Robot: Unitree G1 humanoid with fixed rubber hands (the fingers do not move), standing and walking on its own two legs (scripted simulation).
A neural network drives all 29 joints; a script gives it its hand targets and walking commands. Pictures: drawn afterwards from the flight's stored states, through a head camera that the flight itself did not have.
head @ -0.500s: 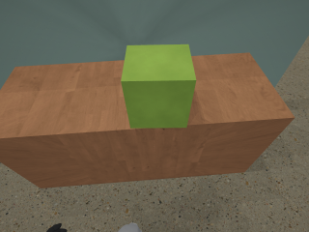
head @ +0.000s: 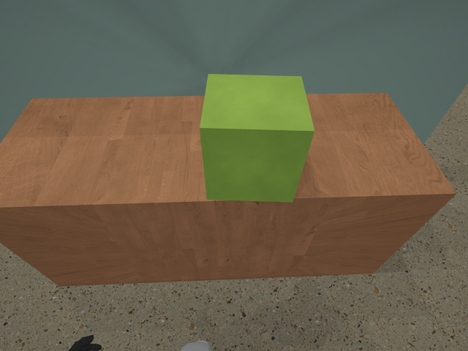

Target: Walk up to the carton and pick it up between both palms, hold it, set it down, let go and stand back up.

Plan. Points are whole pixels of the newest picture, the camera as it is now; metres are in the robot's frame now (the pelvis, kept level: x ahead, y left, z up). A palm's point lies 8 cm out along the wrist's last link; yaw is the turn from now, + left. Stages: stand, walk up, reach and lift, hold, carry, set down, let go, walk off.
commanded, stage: walk up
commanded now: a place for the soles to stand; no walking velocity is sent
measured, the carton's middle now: (252, 140) +0.61 -0.01 -0.03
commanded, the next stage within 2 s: none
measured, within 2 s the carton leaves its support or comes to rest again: neither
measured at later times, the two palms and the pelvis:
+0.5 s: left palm out of the picture +0.08 +0.28 -0.07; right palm out of the picture +0.07 -0.34 -0.08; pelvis +0.01 -0.03 +0.01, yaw +0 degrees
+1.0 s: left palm out of the picture +0.09 +0.27 -0.07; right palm out of the picture +0.08 -0.36 -0.08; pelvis +0.01 -0.04 +0.02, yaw +0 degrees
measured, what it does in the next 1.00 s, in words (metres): steps on the spot: left foot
